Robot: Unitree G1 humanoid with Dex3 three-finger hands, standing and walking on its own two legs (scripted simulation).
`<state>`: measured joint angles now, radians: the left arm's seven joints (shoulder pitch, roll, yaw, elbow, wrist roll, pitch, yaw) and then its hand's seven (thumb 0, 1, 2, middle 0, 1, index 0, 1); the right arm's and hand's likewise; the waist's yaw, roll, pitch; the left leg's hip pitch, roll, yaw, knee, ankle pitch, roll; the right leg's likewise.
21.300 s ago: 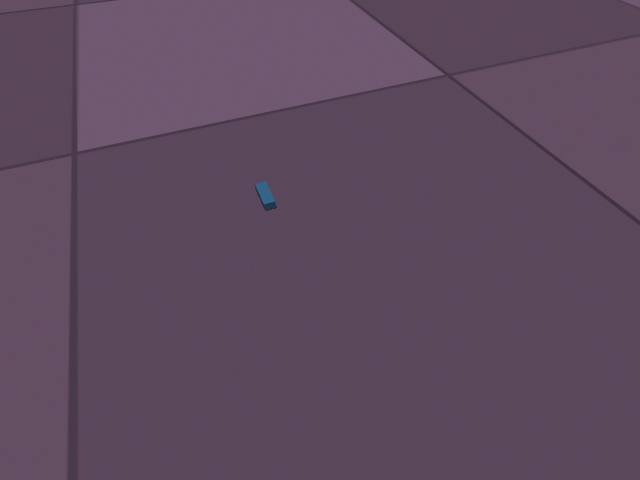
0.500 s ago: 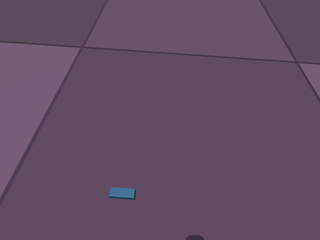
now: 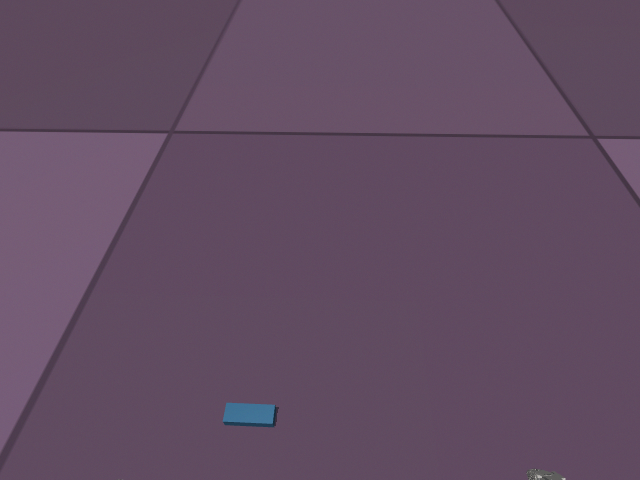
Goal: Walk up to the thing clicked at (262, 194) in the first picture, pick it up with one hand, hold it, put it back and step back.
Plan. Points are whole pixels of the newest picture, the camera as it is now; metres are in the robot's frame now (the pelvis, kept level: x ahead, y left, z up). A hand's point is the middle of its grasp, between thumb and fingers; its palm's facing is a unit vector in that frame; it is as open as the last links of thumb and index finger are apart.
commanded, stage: walk up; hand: left
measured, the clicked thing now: (250, 414) +0.41 +0.26 -0.76
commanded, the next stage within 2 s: stand in 1.18 s
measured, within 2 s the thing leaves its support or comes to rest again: neither
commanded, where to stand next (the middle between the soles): +0.02 +0.02 m, yaw +0 degrees
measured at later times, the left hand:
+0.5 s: hand out of the picture +0.08 +0.28 -0.16, palm faces -0.01 -0.95 -0.31, open 7.4 cm
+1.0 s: hand out of the picture +0.08 +0.29 -0.15, palm faces -0.04 -0.95 -0.32, open 7.4 cm
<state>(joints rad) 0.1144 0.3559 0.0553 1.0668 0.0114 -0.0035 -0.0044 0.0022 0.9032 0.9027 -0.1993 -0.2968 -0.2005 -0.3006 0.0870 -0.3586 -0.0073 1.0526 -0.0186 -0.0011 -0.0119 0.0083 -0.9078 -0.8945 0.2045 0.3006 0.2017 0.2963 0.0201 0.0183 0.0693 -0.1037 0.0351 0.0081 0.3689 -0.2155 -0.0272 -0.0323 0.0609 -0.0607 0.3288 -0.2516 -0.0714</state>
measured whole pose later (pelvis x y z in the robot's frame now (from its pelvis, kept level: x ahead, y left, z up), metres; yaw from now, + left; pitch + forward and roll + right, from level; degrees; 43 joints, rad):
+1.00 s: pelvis -0.01 +0.04 +0.00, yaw -2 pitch -3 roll +0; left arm 0.11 0.34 0.03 1.13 0.02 0.01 -0.02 0.00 0.90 0.90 -0.20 -0.30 -0.20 -0.30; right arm 0.12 -0.34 -0.01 1.12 -0.02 -0.03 -0.01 0.01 -0.91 -0.89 0.21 0.30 0.20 0.30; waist 0.00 -0.01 0.05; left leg -0.08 -0.01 0.06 0.31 -0.18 0.02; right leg -0.03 0.02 -0.01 0.29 -0.21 -0.02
